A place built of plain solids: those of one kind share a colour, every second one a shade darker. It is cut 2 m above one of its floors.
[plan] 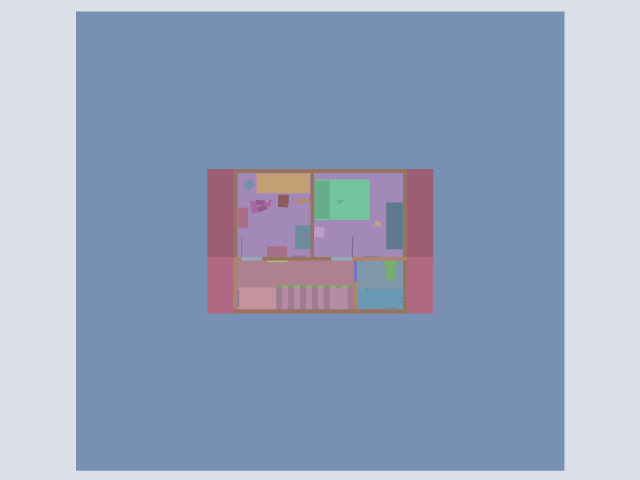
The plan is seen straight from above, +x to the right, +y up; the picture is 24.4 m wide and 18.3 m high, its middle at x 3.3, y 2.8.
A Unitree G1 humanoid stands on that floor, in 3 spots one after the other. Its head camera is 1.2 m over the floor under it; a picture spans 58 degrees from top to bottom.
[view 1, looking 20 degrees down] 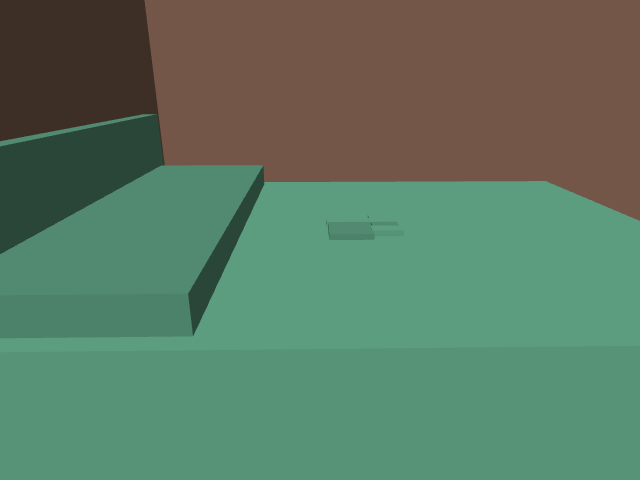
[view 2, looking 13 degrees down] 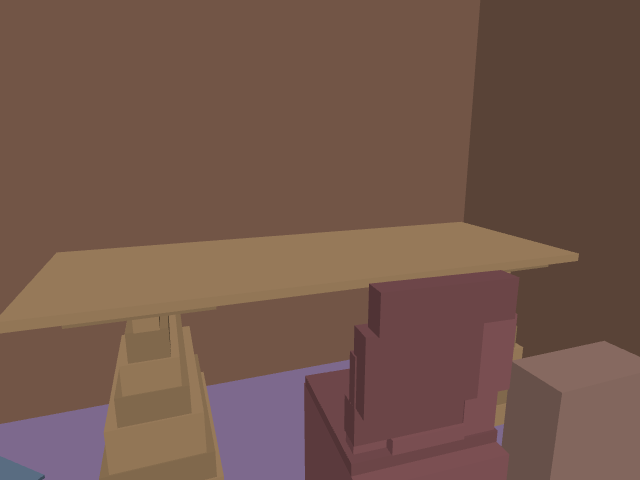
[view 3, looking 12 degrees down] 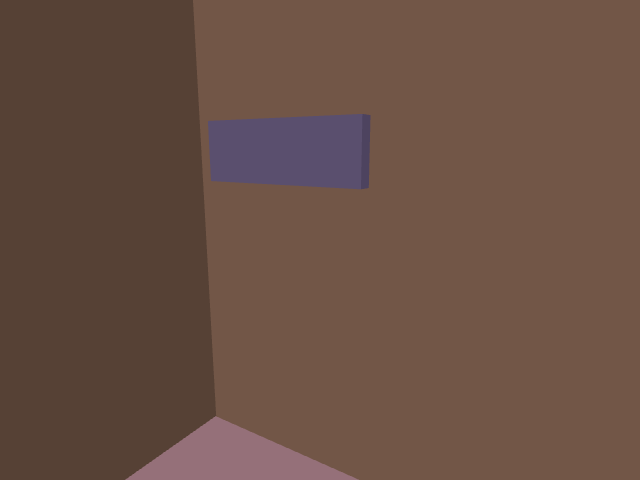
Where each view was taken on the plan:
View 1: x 3.92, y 2.83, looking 89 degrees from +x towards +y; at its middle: double_bed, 1.46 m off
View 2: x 1.32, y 3.33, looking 70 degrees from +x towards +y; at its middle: door_desk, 2.03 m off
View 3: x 1.41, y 1.50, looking -148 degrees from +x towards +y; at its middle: wall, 1.51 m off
